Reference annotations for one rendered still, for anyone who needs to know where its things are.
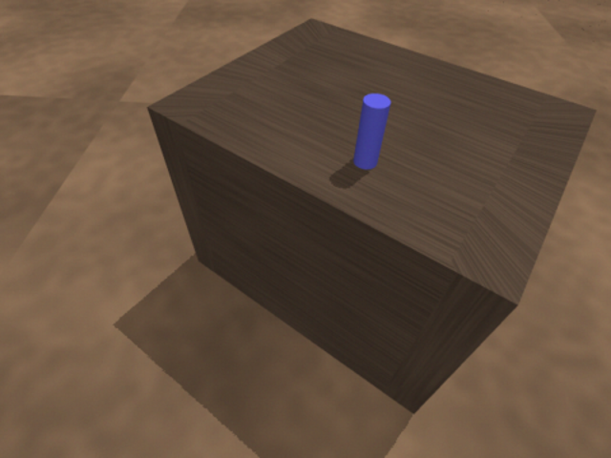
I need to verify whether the can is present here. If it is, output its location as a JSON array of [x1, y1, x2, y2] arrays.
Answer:
[[353, 94, 390, 170]]

